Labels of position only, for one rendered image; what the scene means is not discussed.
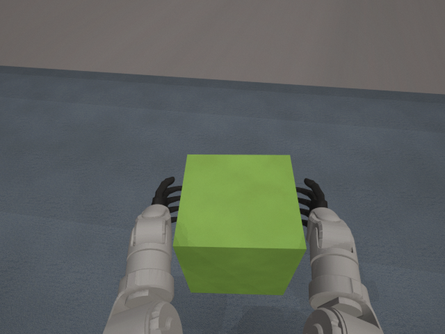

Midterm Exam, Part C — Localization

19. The right robot forearm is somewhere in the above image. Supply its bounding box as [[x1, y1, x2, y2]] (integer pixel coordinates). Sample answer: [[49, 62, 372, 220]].
[[306, 207, 384, 334]]

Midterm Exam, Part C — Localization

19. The left robot forearm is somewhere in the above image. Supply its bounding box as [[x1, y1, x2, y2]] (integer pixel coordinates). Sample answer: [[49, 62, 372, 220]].
[[103, 204, 175, 333]]

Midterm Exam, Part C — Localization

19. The right robot upper arm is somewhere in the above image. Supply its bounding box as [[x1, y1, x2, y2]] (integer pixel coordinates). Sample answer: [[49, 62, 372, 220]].
[[302, 307, 383, 334]]

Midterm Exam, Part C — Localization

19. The robot left hand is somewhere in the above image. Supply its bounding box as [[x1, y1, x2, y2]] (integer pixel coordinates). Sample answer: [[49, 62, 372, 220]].
[[151, 177, 182, 223]]

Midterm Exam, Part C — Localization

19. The left robot upper arm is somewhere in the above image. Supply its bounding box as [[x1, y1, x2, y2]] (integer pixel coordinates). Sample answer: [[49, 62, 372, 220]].
[[103, 300, 183, 334]]

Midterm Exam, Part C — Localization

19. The carton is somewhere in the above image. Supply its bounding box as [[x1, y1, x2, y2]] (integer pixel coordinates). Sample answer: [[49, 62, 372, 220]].
[[173, 154, 307, 295]]

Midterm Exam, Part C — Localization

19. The robot right hand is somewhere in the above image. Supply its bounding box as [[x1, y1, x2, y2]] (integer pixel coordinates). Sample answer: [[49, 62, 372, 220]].
[[296, 178, 327, 227]]

